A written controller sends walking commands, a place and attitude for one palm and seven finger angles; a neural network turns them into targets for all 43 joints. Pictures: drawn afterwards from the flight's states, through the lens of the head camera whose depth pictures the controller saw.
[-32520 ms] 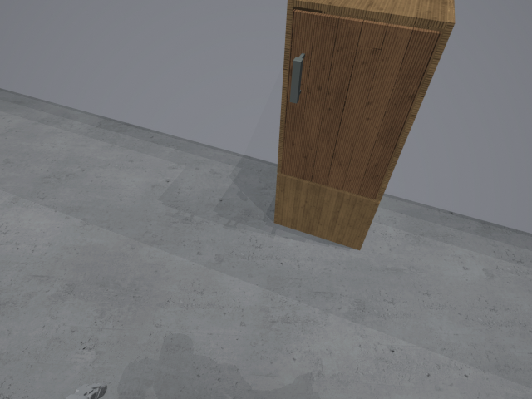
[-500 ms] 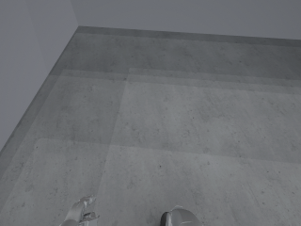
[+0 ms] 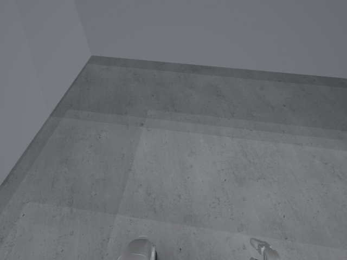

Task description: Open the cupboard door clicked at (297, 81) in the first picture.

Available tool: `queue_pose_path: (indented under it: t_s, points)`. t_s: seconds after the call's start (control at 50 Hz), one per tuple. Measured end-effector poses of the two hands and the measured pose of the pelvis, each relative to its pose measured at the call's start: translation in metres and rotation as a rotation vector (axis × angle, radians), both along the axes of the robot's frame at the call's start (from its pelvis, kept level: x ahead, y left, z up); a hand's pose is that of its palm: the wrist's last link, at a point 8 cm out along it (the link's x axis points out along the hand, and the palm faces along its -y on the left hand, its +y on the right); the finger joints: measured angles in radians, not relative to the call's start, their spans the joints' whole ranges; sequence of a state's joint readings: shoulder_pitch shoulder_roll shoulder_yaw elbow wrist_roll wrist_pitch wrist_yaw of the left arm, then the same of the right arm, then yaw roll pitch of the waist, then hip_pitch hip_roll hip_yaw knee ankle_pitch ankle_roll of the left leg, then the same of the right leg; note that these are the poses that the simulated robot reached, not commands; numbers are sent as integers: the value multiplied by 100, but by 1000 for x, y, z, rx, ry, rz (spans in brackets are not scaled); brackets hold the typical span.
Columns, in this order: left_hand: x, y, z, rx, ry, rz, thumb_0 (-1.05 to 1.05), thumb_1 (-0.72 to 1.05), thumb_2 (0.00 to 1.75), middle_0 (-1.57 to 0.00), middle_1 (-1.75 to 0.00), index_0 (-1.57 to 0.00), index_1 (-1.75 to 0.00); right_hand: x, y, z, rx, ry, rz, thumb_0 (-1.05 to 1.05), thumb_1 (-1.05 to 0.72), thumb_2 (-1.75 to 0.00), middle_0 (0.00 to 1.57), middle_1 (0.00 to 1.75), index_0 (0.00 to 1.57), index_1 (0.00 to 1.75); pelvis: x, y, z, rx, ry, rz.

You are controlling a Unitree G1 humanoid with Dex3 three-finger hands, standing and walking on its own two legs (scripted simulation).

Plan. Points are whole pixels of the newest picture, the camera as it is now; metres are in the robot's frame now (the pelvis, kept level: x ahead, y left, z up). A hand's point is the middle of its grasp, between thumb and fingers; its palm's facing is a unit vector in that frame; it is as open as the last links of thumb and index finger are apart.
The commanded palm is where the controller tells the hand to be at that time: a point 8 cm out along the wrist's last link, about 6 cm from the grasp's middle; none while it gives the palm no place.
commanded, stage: turn to face it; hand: left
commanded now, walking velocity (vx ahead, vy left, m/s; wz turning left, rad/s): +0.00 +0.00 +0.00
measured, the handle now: out of the picture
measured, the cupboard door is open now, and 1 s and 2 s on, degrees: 49 49 49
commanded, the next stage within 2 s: none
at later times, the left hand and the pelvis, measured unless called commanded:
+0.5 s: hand (117, 209) +0.26 +0.20 -0.15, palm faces +0.16 -0.95 -0.28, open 7.3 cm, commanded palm none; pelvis +0.16 -0.02 +0.00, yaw +10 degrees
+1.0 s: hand out of the picture +0.09 +0.17 -0.19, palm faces +0.53 -0.81 -0.25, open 7.3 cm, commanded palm none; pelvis +0.19 -0.03 -0.02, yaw +31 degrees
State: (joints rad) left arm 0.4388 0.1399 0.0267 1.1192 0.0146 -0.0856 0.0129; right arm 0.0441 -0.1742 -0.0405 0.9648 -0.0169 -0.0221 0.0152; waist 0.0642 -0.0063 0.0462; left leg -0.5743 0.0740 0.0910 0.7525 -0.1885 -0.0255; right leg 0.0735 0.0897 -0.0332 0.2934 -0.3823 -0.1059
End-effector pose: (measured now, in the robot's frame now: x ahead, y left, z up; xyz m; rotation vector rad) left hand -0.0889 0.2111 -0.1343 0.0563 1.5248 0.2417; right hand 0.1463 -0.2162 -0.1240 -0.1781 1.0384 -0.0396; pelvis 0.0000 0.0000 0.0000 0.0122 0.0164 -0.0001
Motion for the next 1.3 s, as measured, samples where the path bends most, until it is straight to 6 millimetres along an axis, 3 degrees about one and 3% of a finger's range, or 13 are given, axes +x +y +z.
queue_pose_path:
  t_s: [0.06, 0.1, 0.2, 0.26, 0.32, 0.42, 0.52, 0.62, 0.74, 0.86, 0.96, 1.06, 1.3]
  points:
    - [13, -4, -9, -41, 73, 14, 1, 91, 90, -19, -30, -20, -30, 41, 13, -3, -8, -27, 12, 1, -91, -90, 19, 30, 20, 30, 36, 9, -8, -1, -9, -3]
    - [30, -2, -15, -64, 102, 11, 1, 91, 90, -20, -30, -20, -30, 56, 18, -7, -20, -39, -3, 1, -91, -90, 19, 30, 20, 30, 59, 16, -13, -15, -14, -5]
    - [123, 13, -17, -46, -16, -23, 1, 91, 90, -20, -30, -20, -30, 36, 19, -7, -46, 94, -52, 1, -91, -90, 20, 30, 20, 30, 94, 21, -3, -11, -19, 16]
    - [188, 22, -11, -19, -149, -35, 1, 91, 90, -20, -30, -20, -30, 17, 6, -6, -86, 211, -72, 0, -94, -90, 20, 30, 21, 30, 108, 21, 4, -16, -8, 45]
    - [235, 39, -3, 41, -228, -43, 2, 94, 90, -20, -30, -20, -30, 2, -7, -5, -99, 312, -71, 0, -94, -90, 20, 30, 21, 30, 121, 14, 6, -17, 2, 70]
    - [296, 45, 10, 107, -319, -60, 2, 94, 90, -19, -30, -20, -30, 0, -30, -8, -93, 399, -75, 0, -93, -90, 20, 30, 21, 30, 142, -4, 5, -17, 21, 119]
    - [333, 30, 20, 164, -399, -54, 1, 92, 90, -19, -30, -20, -30, 30, -56, -24, -72, 414, -46, 1, -91, -90, 20, 30, 21, 30, 165, -30, -3, -1, 39, 176]
    - [327, 6, 30, 172, -406, 7, 1, 91, 90, -19, -30, -20, -30, 95, -72, -20, -77, 345, 43, 1, -91, -90, 20, 30, 20, 30, 179, -44, 6, 32, 19, 260]
    - [285, -14, 27, 160, -347, 146, 0, 92, 90, -20, -30, -21, -30, 188, -65, -6, -88, 207, 182, 1, -91, -90, 19, 30, 20, 30, 189, -52, 11, 47, 4, 351]
    - [220, -14, 13, 157, -239, 276, 0, 92, 90, -20, -30, -21, -30, 265, -26, 6, -109, 83, 342, 1, -91, -90, 19, 30, 20, 30, 192, -48, 5, 28, -9, 441]
    - [165, -11, -11, 128, -148, 383, 0, 91, 90, -20, -30, -21, -30, 305, 27, 12, -123, -15, 477, 1, -91, -90, 19, 30, 20, 30, 191, -33, -8, 7, -10, 509]
    - [142, 1, -21, 118, -104, 453, 1, 91, 90, -20, -30, -20, -30, 304, 57, 16, -132, -51, 550, 1, -91, -90, 19, 30, 20, 30, 187, -22, -11, -5, -21, 559]
    - [188, 18, 9, 171, -269, 495, 1, 91, 90, -19, -30, -20, -30, 258, 36, 12, -157, 142, 567, 1, -90, -90, 20, 30, 21, 30, 195, -27, 9, -39, 4, 668]
